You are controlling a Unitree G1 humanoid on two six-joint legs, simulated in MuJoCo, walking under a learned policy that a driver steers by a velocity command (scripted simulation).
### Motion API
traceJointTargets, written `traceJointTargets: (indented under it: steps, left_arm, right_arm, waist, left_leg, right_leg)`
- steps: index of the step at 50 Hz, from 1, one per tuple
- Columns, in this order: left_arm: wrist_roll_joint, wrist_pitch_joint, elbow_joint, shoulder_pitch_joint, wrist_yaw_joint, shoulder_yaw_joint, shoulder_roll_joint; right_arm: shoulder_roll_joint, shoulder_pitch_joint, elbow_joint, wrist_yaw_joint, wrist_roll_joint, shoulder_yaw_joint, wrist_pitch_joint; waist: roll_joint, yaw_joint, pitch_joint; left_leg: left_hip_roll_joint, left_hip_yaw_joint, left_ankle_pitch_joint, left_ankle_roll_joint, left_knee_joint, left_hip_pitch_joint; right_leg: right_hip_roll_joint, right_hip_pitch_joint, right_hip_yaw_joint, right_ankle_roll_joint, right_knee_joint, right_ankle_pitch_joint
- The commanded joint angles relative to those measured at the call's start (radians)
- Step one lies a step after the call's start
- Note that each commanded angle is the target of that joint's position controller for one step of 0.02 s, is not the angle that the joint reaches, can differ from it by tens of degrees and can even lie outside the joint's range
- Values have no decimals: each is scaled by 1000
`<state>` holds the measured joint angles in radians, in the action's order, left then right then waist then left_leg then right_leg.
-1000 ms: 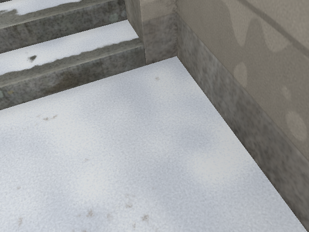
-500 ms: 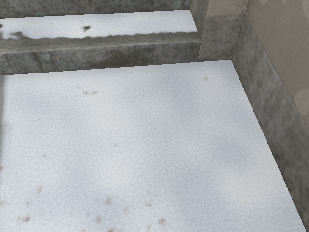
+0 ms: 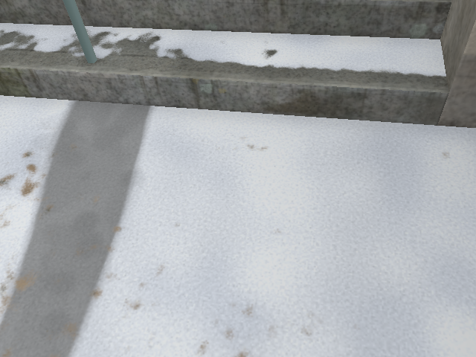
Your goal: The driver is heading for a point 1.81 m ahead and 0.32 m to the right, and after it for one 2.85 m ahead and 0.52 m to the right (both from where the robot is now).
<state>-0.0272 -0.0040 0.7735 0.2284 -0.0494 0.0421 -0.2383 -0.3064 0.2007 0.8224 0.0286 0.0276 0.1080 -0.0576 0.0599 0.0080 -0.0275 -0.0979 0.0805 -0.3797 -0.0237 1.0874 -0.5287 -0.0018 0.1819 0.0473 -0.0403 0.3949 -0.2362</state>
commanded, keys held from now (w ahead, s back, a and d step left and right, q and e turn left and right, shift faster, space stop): no key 0.10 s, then e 0.78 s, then no key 0.12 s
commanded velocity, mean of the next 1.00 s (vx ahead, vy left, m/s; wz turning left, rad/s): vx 0.00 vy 0.00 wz -0.26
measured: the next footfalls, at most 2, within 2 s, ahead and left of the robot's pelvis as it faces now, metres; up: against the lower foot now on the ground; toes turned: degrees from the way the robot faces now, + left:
left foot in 0.22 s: +0.03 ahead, +0.13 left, +0.00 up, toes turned +0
right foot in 0.62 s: +0.01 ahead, -0.09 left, +0.00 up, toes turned -13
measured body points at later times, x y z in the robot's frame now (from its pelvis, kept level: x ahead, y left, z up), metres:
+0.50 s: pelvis -0.01 +0.02 +0.00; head +0.02 +0.03 +0.44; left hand +0.08 +0.29 -0.14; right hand +0.10 -0.25 -0.12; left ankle -0.01 +0.13 -0.75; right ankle -0.04 -0.08 -0.70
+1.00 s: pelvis -0.02 -0.02 +0.00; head +0.01 -0.05 +0.45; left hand +0.17 +0.21 -0.11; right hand -0.01 -0.32 -0.13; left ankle +0.05 +0.12 -0.69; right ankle -0.03 -0.08 -0.75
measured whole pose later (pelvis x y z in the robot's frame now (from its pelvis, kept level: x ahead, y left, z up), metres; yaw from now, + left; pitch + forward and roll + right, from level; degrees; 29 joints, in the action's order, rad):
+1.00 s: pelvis -0.02 -0.02 +0.00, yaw -22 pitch +1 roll +2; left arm -0.01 -0.03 0.76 0.24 -0.01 0.06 -0.28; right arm -0.30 0.17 0.82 -0.02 0.02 0.06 -0.06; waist 0.02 -0.01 -0.07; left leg 0.01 0.05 -0.36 -0.05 0.91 -0.46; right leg -0.12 0.21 -0.12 -0.10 0.39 -0.17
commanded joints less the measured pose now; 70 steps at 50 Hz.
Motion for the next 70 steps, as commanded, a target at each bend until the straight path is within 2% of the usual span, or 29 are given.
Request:
traceJointTargets:
  steps: [1,5,9,10,11,12,13,14,16,23,29,30,31,32,33,34,36,38,49,54,56,58,59,60,61,62,64,67,70]
  left_arm:
    - [-1,18,-47,44,6,30,-135]
    - [11,26,-24,47,12,38,-170]
    - [9,26,13,29,39,23,-152]
    - [18,25,25,16,45,14,-137]
    - [17,25,28,26,51,9,-122]
    - [19,26,4,62,56,-3,-75]
    - [32,12,7,70,51,-10,-50]
    - [26,-3,19,40,47,0,-106]
    - [32,-19,26,3,44,23,-140]
    - [11,-53,26,20,66,33,-88]
    - [20,-51,-16,28,86,35,-97]
    - [18,-43,-9,60,85,36,-95]
    - [7,-29,-5,78,78,44,-129]
    - [-3,-11,-29,87,66,67,-255]
    - [10,-12,-19,149,69,90,-329]
    - [13,-16,-18,133,67,82,-280]
    - [18,-26,-51,0,56,61,-205]
    - [25,-24,-65,-15,51,53,-183]
    - [12,-19,-44,81,31,54,-198]
    - [-6,-13,-34,14,33,20,-139]
    - [-1,-16,1,62,30,26,-178]
    - [0,-21,8,44,27,27,-188]
    - [-2,-18,6,31,25,21,-171]
    - [-7,-8,-12,-10,31,12,-139]
    - [1,6,-54,-69,41,-2,-92]
    - [-14,20,-85,-137,42,9,-138]
    - [-12,42,-67,-109,57,17,-162]
    - [-19,54,-56,-115,82,13,-141]
    - [-19,48,-77,-168,87,5,-115]
  right_arm:
    - [-50,-5,-53,11,-8,2,-7]
    - [-29,-41,-59,2,-11,-17,-9]
    - [1,-13,-26,-26,-24,-42,0]
    - [17,29,0,-37,-20,-51,9]
    - [-10,56,13,-44,-1,-54,21]
    - [-99,102,15,-56,22,-46,39]
    - [-140,11,22,-67,-14,-40,41]
    - [-94,-26,9,-64,-20,-46,47]
    - [-91,-49,-5,-70,-9,-49,53]
    - [-69,-58,-16,-79,-5,-45,40]
    - [-129,-79,-25,-60,-3,-21,42]
    - [-129,-88,-26,-58,-7,-19,39]
    - [-110,-52,-16,-53,-2,-19,35]
    - [-32,-14,-45,-46,8,-37,27]
    - [-38,-122,-98,-60,1,-44,10]
    - [-64,-125,-90,-63,-6,-40,4]
    - [-79,-91,-59,-53,-19,-33,18]
    - [-87,-46,-39,-43,3,-28,21]
    - [-70,-62,-71,-52,-3,-38,14]
    - [-40,-21,-43,-41,-7,-55,24]
    - [-36,-8,-38,-41,-4,-62,28]
    - [-31,1,-35,-38,1,-69,42]
    - [-29,22,-28,-40,1,-72,54]
    - [-44,91,-5,-41,-4,-71,67]
    - [-134,174,13,-44,-5,-51,76]
    - [-197,252,48,-30,-8,-27,81]
    - [-139,204,44,-18,-10,-34,94]
    - [-94,184,43,-25,-20,-36,110]
    - [-84,247,65,-30,-25,-29,116]
  waist:
    - [-195,-23,41]
    - [-225,-40,39]
    - [-250,-21,53]
    - [-218,15,49]
    - [-184,21,91]
    - [-3,1,161]
    - [155,-34,111]
    - [114,-14,97]
    - [105,5,42]
    - [85,-7,-1]
    - [88,-23,47]
    - [57,-48,52]
    - [-59,-54,47]
    - [-355,-23,51]
    - [-365,-82,38]
    - [-222,-58,10]
    - [-147,-3,-23]
    - [-159,1,30]
    - [-161,-44,39]
    - [-158,-31,56]
    - [-190,-45,57]
    - [-161,-18,-14]
    - [-129,1,-40]
    - [-78,31,-58]
    - [85,56,-45]
    - [133,93,-112]
    - [33,32,-132]
    - [59,17,-67]
    - [40,33,-34]
  left_leg:
    - [19,-14,-17,-37,-11,-93]
    - [35,-34,-56,-31,-232,12]
    - [38,-110,3,19,-564,276]
    - [56,-105,200,32,-770,395]
    - [129,-30,362,44,-863,566]
    - [357,177,635,75,-831,730]
    - [425,167,860,199,-742,568]
    - [402,146,780,226,-742,552]
    - [372,101,718,222,-757,518]
    - [360,-37,527,236,-773,409]
    - [397,-65,490,194,-666,377]
    - [377,-98,407,153,-603,331]
    - [326,-155,235,87,-469,253]
    - [189,-256,-171,7,-180,38]
    - [72,-118,-297,9,-56,-37]
    - [111,-58,-225,14,23,-53]
    - [139,-36,-53,22,-4,-44]
    - [126,-47,17,11,15,-22]
    - [110,-31,8,-29,-189,-35]
    - [106,-58,6,-1,-378,192]
    - [71,-103,0,24,-447,265]
    - [52,-119,6,65,-574,347]
    - [52,-90,-24,89,-643,402]
    - [124,40,-82,125,-731,467]
    - [293,360,-287,210,-870,543]
    - [433,625,-334,291,-981,551]
    - [387,554,-239,300,-958,521]
    - [268,371,35,255,-955,546]
    - [240,315,229,258,-922,564]
  right_leg:
    - [229,-175,-148,-168,-53,540]
    - [249,-188,-134,-170,-30,565]
    - [220,-97,-143,-155,10,649]
    - [207,-49,-140,-116,26,634]
    - [187,34,-125,-60,48,525]
    - [134,155,-88,-10,146,177]
    - [49,121,-43,1,99,-197]
    - [37,112,-48,4,171,-246]
    - [-2,192,-41,11,343,-278]
    - [18,244,-22,47,520,-240]
    - [6,84,36,5,250,-148]
    - [-12,8,44,-9,138,-53]
    - [13,-62,-59,-26,-1,36]
    - [296,-151,-451,-86,-107,270]
    - [392,-60,-606,-236,-131,424]
    - [349,-55,-531,-250,-127,335]
    - [222,-31,-394,-182,-127,209]
    - [176,-75,-345,-170,-112,312]
    - [184,-122,-444,-207,-110,212]
    - [156,-6,-368,-168,-103,220]
    - [154,17,-398,-173,-138,-145]
    - [153,122,-418,-163,-141,-423]
    - [137,174,-406,-145,-108,-469]
    - [95,242,-342,-117,-10,-420]
    - [-31,386,-167,-62,207,-321]
    - [-90,537,-56,-34,350,-303]
    - [-20,532,-115,-12,475,-195]
    - [4,494,-79,31,506,-62]
    - [8,517,-54,67,489,-4]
